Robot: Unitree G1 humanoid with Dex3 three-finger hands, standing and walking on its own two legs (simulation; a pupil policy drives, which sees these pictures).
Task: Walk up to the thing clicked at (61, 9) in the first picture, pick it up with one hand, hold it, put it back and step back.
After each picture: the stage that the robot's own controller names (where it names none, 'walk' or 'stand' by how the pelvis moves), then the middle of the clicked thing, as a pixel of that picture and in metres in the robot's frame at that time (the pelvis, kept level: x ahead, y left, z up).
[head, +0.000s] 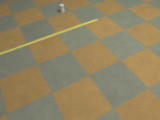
stand; (62, 8) +2.25 +0.29 -0.72
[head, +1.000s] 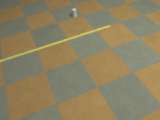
walk; (74, 12) +2.13 +0.24 -0.72
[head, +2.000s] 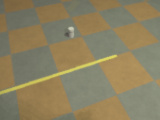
walk; (71, 32) +1.45 +0.21 -0.70
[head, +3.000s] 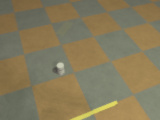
walk; (60, 69) +0.92 +0.21 -0.70
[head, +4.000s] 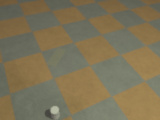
walk; (55, 113) +0.57 +0.16 -0.70
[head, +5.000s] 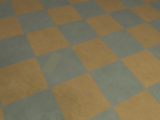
stand; out of the picture +0.41 +0.16 -0.71
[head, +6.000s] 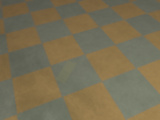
stand; out of the picture +0.37 +0.18 -0.72
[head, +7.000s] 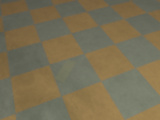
stand; out of the picture +0.36 +0.18 -0.73
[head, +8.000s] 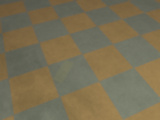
stand; out of the picture +0.36 +0.20 -0.73
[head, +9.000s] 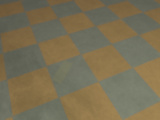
stand; out of the picture +0.35 +0.20 -0.73
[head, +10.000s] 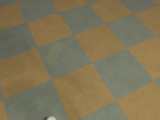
go down; out of the picture +0.37 +0.20 -0.70
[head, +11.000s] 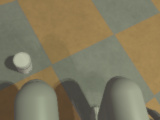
go down; (23, 63) +0.44 +0.23 -0.29
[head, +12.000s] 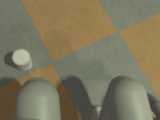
close in; (23, 60) +0.43 +0.23 -0.28
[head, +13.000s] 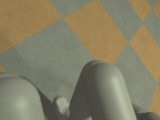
close in; out of the picture +0.42 +0.26 -0.22
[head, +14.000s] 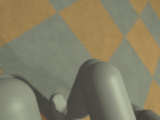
close; out of the picture +0.42 +0.27 -0.22
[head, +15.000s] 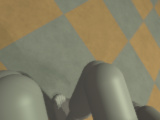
lift; out of the picture +0.38 +0.23 -0.23
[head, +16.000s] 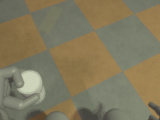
lift; (32, 88) +0.32 +0.17 -0.01
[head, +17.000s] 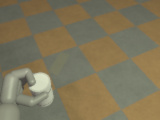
hold; (41, 90) +0.33 +0.15 +0.02
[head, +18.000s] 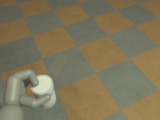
hold; (44, 92) +0.32 +0.14 +0.01
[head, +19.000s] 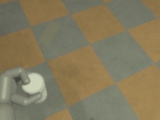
crouch; (35, 89) +0.34 +0.16 -0.06
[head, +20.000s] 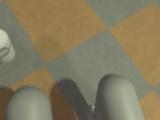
lower; (0, 47) +0.46 +0.22 -0.10
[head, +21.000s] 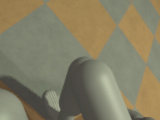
lower; out of the picture +0.44 +0.27 -0.23
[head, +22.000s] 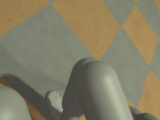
lower; out of the picture +0.43 +0.27 -0.23
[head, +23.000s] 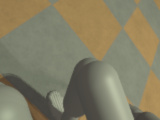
lower; out of the picture +0.43 +0.27 -0.22
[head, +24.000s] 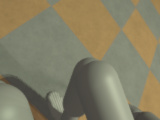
lower; out of the picture +0.42 +0.27 -0.22
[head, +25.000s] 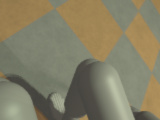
open; out of the picture +0.41 +0.25 -0.23
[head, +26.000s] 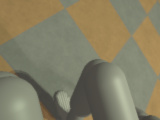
stand; out of the picture +0.41 +0.24 -0.23
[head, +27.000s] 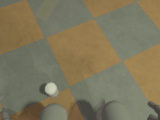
walk; (52, 90) +0.41 +0.17 -0.48
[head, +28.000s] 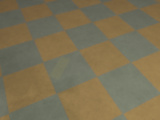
stand; out of the picture +0.35 +0.15 -0.66
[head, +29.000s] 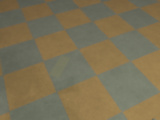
stand; out of the picture +0.37 +0.16 -0.67
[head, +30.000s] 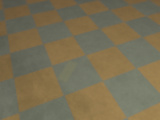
stand; out of the picture +0.38 +0.14 -0.71
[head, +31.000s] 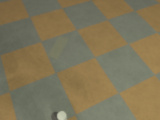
walk; (62, 117) +0.39 +0.11 -0.71
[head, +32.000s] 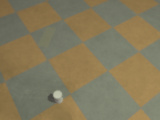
walk; (58, 97) +0.54 +0.17 -0.70
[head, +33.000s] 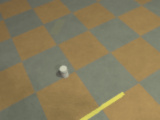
walk; (64, 72) +0.83 +0.24 -0.70
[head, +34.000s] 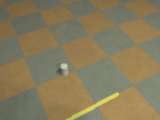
stand; (64, 69) +0.96 +0.17 -0.71
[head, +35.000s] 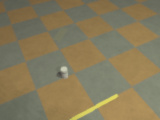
stand; (64, 72) +0.98 +0.18 -0.72
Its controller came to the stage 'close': yes
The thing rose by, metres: 0.71
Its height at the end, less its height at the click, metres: +0.00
